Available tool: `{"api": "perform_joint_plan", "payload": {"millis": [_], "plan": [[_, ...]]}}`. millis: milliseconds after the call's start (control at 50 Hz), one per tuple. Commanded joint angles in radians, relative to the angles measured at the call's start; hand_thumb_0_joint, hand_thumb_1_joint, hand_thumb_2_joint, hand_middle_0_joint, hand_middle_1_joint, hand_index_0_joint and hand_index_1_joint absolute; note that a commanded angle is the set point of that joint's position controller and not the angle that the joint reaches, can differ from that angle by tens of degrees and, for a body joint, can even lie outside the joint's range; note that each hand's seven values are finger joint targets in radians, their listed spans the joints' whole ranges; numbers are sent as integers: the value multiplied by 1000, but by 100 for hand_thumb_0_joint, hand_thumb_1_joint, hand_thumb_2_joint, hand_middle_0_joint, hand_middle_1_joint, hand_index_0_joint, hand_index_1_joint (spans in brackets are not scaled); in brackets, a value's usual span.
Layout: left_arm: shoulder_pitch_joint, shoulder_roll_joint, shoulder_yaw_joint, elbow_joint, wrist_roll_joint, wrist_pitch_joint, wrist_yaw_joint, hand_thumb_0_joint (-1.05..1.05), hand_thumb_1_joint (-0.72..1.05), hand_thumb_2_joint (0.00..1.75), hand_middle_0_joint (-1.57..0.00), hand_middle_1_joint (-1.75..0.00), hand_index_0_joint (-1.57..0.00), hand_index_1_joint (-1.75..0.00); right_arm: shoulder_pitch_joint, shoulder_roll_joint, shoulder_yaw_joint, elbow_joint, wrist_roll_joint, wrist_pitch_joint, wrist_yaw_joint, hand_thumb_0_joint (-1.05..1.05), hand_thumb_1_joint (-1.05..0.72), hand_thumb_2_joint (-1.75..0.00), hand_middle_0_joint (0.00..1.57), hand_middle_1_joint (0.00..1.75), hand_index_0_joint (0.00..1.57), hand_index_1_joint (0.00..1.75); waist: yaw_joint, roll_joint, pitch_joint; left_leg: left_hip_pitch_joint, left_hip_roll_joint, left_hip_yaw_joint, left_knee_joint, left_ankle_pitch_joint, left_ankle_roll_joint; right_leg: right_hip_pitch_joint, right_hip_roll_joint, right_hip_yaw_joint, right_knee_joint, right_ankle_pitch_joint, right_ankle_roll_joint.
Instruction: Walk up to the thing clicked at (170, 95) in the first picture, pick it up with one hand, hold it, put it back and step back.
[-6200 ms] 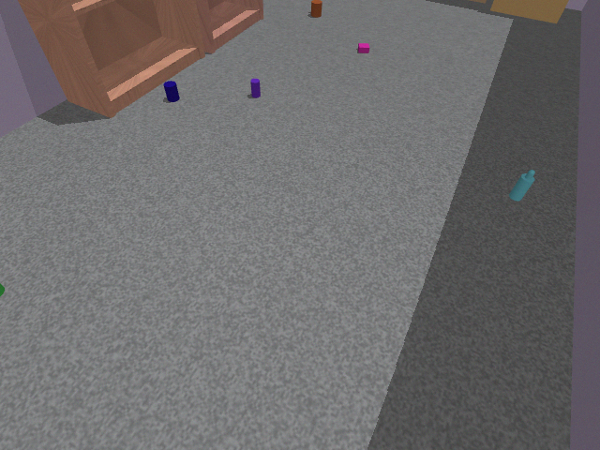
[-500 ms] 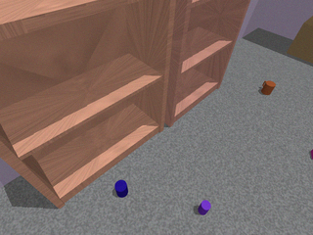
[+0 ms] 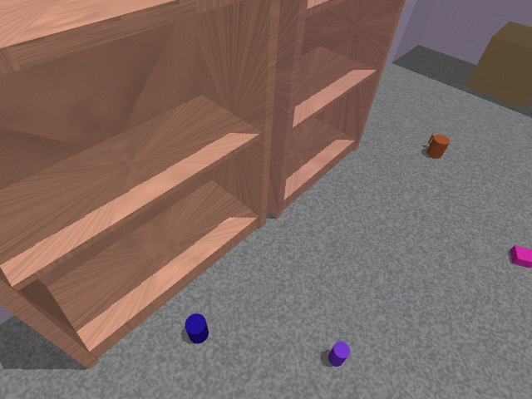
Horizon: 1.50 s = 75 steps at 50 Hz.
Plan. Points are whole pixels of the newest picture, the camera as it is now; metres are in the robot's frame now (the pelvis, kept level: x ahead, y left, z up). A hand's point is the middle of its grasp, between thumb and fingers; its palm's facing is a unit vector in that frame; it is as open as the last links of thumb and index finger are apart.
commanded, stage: walk up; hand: left
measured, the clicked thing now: (197, 328) +0.48 +0.23 -0.73
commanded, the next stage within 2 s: stand in 0.62 s
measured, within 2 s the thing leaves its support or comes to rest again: neither
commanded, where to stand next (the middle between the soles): +0.07 +0.00 m, yaw -2 degrees
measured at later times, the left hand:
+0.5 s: hand out of the picture +0.08 +0.26 -0.16, palm faces +0.01 -0.94 -0.33, open 7.4 cm
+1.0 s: hand out of the picture +0.09 +0.26 -0.16, palm faces -0.02 -0.94 -0.33, open 7.4 cm
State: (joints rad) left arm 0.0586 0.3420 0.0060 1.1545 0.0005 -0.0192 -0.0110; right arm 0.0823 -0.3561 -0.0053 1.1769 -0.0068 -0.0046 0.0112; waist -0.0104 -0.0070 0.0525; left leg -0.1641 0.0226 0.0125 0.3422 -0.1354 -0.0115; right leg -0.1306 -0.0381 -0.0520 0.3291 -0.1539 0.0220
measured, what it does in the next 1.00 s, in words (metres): stands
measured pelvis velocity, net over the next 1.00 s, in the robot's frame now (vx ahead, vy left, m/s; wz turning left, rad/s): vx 0.02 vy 0.00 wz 0.01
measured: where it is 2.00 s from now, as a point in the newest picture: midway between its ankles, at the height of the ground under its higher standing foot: outside the picture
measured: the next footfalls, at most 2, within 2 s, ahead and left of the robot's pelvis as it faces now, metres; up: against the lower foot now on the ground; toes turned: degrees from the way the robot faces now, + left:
none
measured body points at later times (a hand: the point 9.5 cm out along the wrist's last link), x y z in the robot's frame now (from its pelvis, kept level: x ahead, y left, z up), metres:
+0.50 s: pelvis +0.01 +0.00 +0.00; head +0.02 +0.01 +0.45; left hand +0.08 +0.31 -0.13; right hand +0.10 -0.29 -0.13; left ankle +0.03 +0.12 -0.75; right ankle +0.02 -0.13 -0.75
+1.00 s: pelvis +0.02 +0.00 +0.00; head +0.03 +0.01 +0.45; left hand +0.09 +0.31 -0.13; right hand +0.10 -0.30 -0.13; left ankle +0.03 +0.12 -0.75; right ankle +0.02 -0.13 -0.75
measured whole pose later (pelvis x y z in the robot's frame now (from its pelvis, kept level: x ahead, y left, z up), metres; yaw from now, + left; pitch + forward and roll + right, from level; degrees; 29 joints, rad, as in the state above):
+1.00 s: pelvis +0.02 +0.00 +0.00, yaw +1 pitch -2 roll +0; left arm 0.11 0.35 0.00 1.15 0.01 -0.01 -0.01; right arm 0.09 -0.35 0.00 1.16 -0.01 -0.01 0.01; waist 0.00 0.00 0.05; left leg -0.14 0.01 0.01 0.32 -0.15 0.00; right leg -0.10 -0.05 -0.06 0.32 -0.18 0.03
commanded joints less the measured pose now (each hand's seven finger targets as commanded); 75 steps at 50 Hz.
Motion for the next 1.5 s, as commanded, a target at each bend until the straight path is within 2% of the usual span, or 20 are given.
{"api": "perform_joint_plan", "payload": {"millis": [0, 40, 160, 260, 440, 580, 600, 660, 680, 740, 1000, 1080, 1140, 1240, 1340, 1440, 1480], "plan": [[-24, 215, 42, -44, 5, -9, 12, 0, 90, 90, -20, -30, -20, -30, -75, -213, -34, -64, -1, -29, -12, 0, -90, -90, 20, 30, 20, 30, 22, 43, -92, -25, 119, -119, -94, -11, 32, 52, -101, 98, -58, 15, -34], [-32, 214, 43, -42, 2, -8, 11, 0, 90, 90, -20, -30, -20, -30, -65, -205, -32, -61, -1, -31, -13, 0, -90, -90, 20, 30, 20, 30, 17, 43, -81, -35, 113, -120, -101, -19, 26, 50, -100, 98, -52, 18, -34], [-37, 210, 43, -40, 3, -8, 11, 0, 90, 90, -20, -30, -20, -30, -55, -205, -34, -62, 2, -31, -14, 0, -90, -90, 20, 30, 20, 30, 13, 18, -94, -5, 112, -115, -80, 46, 29, 50, -102, 93, -63, 33, -30], [-46, 210, 43, -43, 4, -8, 12, 0, 90, 90, -20, -30, -20, -30, -47, -208, -35, -62, 0, -27, -14, 0, -90, -90, 20, 30, 20, 30, 6, 4, -93, 4, 105, -108, -73, 39, 29, 41, -107, 95, -69, 42, -26], [-27, 207, 44, -35, 5, -9, 14, 0, 90, 90, -20, -30, -20, -30, -56, -201, -35, -64, 2, -23, -14, 0, -90, -90, 20, 30, 20, 30, 10, 5, -95, 36, 107, -106, -66, 73, 29, 22, -103, 86, -72, 44, -24], [-29, 209, 43, -39, 8, -9, 14, 0, 90, 90, -20, -30, -20, -30, -64, -198, -35, -69, 2, -20, -12, 0, -90, -90, 20, 30, 20, 30, 7, 8, -75, 19, 103, -106, -77, 43, 26, 23, -103, 87, -80, 39, -20], [-13, 214, 38, -47, 12, -9, 16, 0, 90, 90, -20, -30, -20, -30, -60, -200, -37, -77, -4, -20, -13, 0, -90, -90, 20, 30, 20, 30, 4, 14, -91, 38, 110, -106, -82, 28, 24, 16, -107, 87, -77, -3, -22], [-16, 210, 37, -49, 13, -9, 14, 0, 90, 90, -20, -30, -20, -30, -57, -203, -36, -75, -6, -22, -13, 0, -90, -90, 20, 30, 20, 30, 3, 29, -80, 17, 109, -113, -91, -11, 23, 18, -108, 91, -78, -17, -23], [-7, 215, 37, -53, 13, -10, 15, 0, 90, 90, -20, -30, -20, -30, -64, -205, -38, -80, -5, -23, -13, 0, -90, -90, 20, 30, 20, 30, 8, 30, -91, 31, 109, -108, -83, 31, 24, 23, -111, 89, -72, 8, -25], [2, 209, 35, -55, 14, -10, 14, 0, 90, 90, -20, -30, -20, -30, -68, -203, -37, -84, -3, -24, -13, 0, -90, -90, 20, 30, 20, 30, 9, 28, -74, 23, 107, -113, -90, 17, 20, 7, -105, 84, -72, -14, -22], [7, 214, 36, -72, 10, -9, 14, 0, 90, 90, -20, -30, -20, -30, -46, -210, -33, -84, -4, -30, -16, 0, -90, -90, 20, 30, 20, 30, 12, 21, -104, 44, 113, -106, -72, 143, 21, 58, -116, 84, -53, 75, -27], [13, 215, 36, -69, 10, -4, 15, 0, 90, 90, -20, -30, -20, -30, -55, -207, -33, -86, 0, -28, -19, 0, -90, -90, 20, 30, 20, 30, 15, 16, -88, 51, 109, -108, -77, 123, 16, 41, -110, 76, -55, 50, -26], [-1, 224, 37, -75, 10, -6, 16, 0, 90, 90, -20, -30, -20, -30, -39, -202, -31, -84, -2, -24, -18, 0, -90, -90, 20, 30, 20, 30, 7, -12, -79, 41, 108, -107, -77, 113, 18, 43, -112, 80, -66, 46, -26], [2, 221, 36, -78, 9, -10, 18, 0, 90, 90, -20, -30, -20, -30, -30, -206, -31, -86, -2, -23, -17, 0, -90, -90, 20, 30, 20, 30, 4, 2, -86, 48, 107, -99, -66, 126, 18, 49, -117, 87, -71, 76, -26], [13, 222, 38, -80, 10, -10, 20, 0, 90, 90, -20, -30, -20, -30, -44, -207, -34, -93, -2, -25, -19, 0, -90, -90, 20, 30, 20, 30, 10, 7, -118, 82, 116, -94, -49, 219, 22, 71, -118, 78, -54, 164, -28], [3, 222, 37, -81, 9, -8, 19, 0, 90, 90, -20, -30, -20, -30, -41, -202, -29, -94, -1, -24, -19, 0, -90, -90, 20, 30, 20, 30, 7, 15, -80, 60, 111, -95, -68, 161, 13, 55, -114, 82, -67, 112, -26], [7, 222, 39, -83, 11, -8, 19, 0, 90, 90, -20, -30, -20, -30, -46, -209, -31, -96, -3, -25, -20, 0, -90, -90, 20, 30, 20, 30, 13, 14, -101, 75, 117, -93, -61, 181, 17, 68, -117, 82, -63, 131, -29]]}}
